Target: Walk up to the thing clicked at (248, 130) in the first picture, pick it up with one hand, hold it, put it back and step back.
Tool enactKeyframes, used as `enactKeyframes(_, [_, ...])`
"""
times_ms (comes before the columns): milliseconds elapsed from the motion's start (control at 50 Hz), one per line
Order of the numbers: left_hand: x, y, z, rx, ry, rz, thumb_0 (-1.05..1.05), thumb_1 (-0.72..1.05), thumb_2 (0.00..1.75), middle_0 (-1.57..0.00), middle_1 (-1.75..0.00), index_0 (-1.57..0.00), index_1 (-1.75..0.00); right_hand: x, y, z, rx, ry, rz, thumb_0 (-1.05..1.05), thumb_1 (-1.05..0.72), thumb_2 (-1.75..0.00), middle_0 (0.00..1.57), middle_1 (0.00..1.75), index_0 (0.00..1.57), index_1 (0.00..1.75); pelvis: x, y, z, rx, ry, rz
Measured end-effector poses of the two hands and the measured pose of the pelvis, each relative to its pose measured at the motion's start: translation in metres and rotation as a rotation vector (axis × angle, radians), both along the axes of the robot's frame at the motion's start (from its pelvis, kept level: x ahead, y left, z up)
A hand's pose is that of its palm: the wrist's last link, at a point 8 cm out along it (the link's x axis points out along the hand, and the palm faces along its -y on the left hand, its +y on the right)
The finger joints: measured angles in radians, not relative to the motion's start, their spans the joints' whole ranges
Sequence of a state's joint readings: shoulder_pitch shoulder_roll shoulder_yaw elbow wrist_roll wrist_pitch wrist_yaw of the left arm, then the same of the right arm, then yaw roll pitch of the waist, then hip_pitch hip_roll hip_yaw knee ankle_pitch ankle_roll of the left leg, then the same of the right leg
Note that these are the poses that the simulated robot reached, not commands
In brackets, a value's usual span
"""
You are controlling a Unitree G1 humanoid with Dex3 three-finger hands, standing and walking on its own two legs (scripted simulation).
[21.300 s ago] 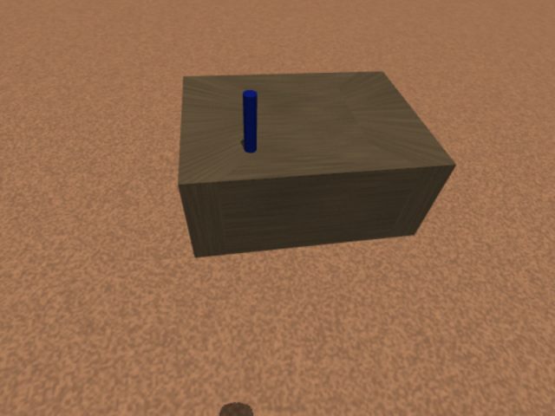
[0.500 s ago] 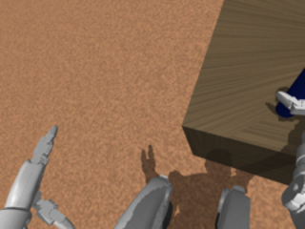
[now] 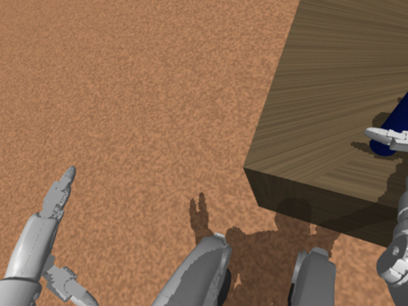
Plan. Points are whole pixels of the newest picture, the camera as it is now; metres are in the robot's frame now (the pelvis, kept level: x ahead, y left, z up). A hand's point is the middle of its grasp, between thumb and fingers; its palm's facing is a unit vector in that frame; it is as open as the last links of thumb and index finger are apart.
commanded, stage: withdraw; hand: right
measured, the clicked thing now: out of the picture +0.51 -0.25 -0.01
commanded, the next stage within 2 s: rise in 0.24 s
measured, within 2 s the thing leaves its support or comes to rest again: rests again in 0.54 s
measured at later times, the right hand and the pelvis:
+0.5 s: hand out of the picture +0.49 -0.35 +0.06, palm faces +0.39 +0.91 -0.16, open 16.6 cm; pelvis +0.01 -0.01 +0.07, yaw -2 degrees
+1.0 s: hand out of the picture +0.31 -0.32 +0.09, palm faces +0.33 +0.89 -0.31, open 17.3 cm; pelvis +0.04 -0.02 +0.14, yaw -6 degrees
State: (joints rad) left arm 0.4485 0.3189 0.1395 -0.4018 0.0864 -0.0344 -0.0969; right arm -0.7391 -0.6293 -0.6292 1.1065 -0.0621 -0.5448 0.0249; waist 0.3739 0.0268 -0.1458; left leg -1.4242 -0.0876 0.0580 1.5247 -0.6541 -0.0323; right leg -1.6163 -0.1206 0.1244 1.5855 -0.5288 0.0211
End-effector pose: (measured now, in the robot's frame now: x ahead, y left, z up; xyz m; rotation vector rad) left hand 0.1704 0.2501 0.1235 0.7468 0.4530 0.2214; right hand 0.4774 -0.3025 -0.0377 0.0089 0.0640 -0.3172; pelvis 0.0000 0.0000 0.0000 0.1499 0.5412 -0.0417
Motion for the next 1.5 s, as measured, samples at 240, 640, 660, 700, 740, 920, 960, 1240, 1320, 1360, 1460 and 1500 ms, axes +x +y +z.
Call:
enactKeyframes(240, [-0.005,0.004,-0.006,-0.081,0.060,0.076,-0.01,-0.53,0.05,-0.07,-0.05,-0.06,-0.06,-0.004,-0.045,0.065,-0.047,-0.057,-0.058,-0.01,0.28,-0.19,0.29,0.23,0.27,0.23,0.007,-0.003,0.024,0.000,-0.032,-0.011])
enactKeyframes(640, [0.002,-0.007,0.004,-0.276,0.207,0.133,0.00,-0.36,0.16,-0.09,-0.08,-0.07,-0.09,-0.060,-0.120,0.156,-0.114,0.293,-0.228,-0.01,0.39,-0.08,0.07,0.06,0.07,0.06,0.025,-0.020,0.098,-0.036,-0.151,-0.041])
enactKeyframes(660, [0.003,-0.006,0.003,-0.281,0.217,0.143,0.00,-0.31,0.19,-0.09,-0.09,-0.08,-0.10,-0.065,-0.124,0.163,-0.121,0.294,-0.241,-0.01,0.40,-0.07,0.07,0.06,0.07,0.06,0.026,-0.021,0.101,-0.038,-0.161,-0.044])
enactKeyframes(700, [0.007,-0.010,-0.002,-0.298,0.234,0.145,0.00,-0.20,0.27,-0.10,-0.12,-0.09,-0.12,-0.073,-0.129,0.176,-0.139,0.297,-0.259,-0.01,0.43,-0.07,0.07,0.06,0.06,0.06,0.027,-0.022,0.108,-0.043,-0.180,-0.046])
enactKeyframes(740, [0.016,-0.022,-0.007,-0.335,0.239,0.114,0.00,-0.08,0.34,-0.11,-0.14,-0.10,-0.14,-0.082,-0.130,0.185,-0.159,0.306,-0.260,-0.01,0.46,-0.07,0.06,0.06,0.06,0.06,0.027,-0.022,0.113,-0.049,-0.198,-0.047])
enactKeyframes(920, [0.047,-0.099,-0.006,-0.620,0.201,-0.056,0.00,0.38,0.59,-0.16,-0.21,-0.15,-0.21,-0.159,-0.086,0.173,-0.194,0.455,-0.151,-0.01,0.50,-0.07,0.06,0.06,0.06,0.06,0.039,-0.024,0.137,-0.091,-0.280,-0.064])
enactKeyframes(960, [0.046,-0.091,-0.008,-0.613,0.217,-0.027,0.00,0.46,0.64,-0.17,-0.22,-0.16,-0.22,-0.179,-0.071,0.165,-0.176,0.490,-0.127,-0.01,0.51,-0.07,0.06,0.06,0.06,0.06,0.040,-0.023,0.141,-0.101,-0.301,-0.068])
enactKeyframes(1240, [0.045,-0.054,-0.010,-0.527,0.248,0.040,0.01,0.84,0.86,-0.20,-0.28,-0.19,-0.29,-0.269,0.038,0.150,-0.059,0.530,0.008,-0.01,0.54,-0.06,0.06,0.06,0.06,0.05,0.045,-0.005,0.154,-0.135,-0.389,-0.071])
enactKeyframes(1320, [0.047,-0.053,-0.029,-0.559,0.277,0.065,0.01,0.87,0.88,-0.20,-0.29,-0.19,-0.29,-0.296,0.057,0.153,-0.053,0.567,0.005,-0.01,0.56,-0.04,0.06,0.05,0.06,0.05,0.047,0.000,0.154,-0.138,-0.403,-0.074])
enactKeyframes(1360, [0.046,-0.050,-0.038,-0.562,0.291,0.075,0.01,0.88,0.89,-0.20,-0.29,-0.20,-0.29,-0.309,0.064,0.152,-0.052,0.596,0.000,-0.01,0.56,-0.04,0.06,0.05,0.06,0.05,0.046,0.003,0.153,-0.142,-0.407,-0.078])
enactKeyframes(1460, [0.043,-0.037,-0.053,-0.541,0.308,0.094,0.01,0.89,0.89,-0.21,-0.30,-0.20,-0.30,-0.328,0.071,0.147,-0.065,0.648,-0.018,-0.01,0.56,-0.04,0.06,0.05,0.06,0.05,0.040,0.010,0.149,-0.150,-0.413,-0.086])
enactKeyframes(1500, [0.042,-0.030,-0.055,-0.527,0.308,0.101,0.01,0.90,0.90,-0.21,-0.30,-0.20,-0.30,-0.329,0.071,0.148,-0.076,0.650,-0.027,-0.01,0.56,-0.04,0.06,0.05,0.06,0.05,0.038,0.013,0.147,-0.153,-0.415,-0.089])
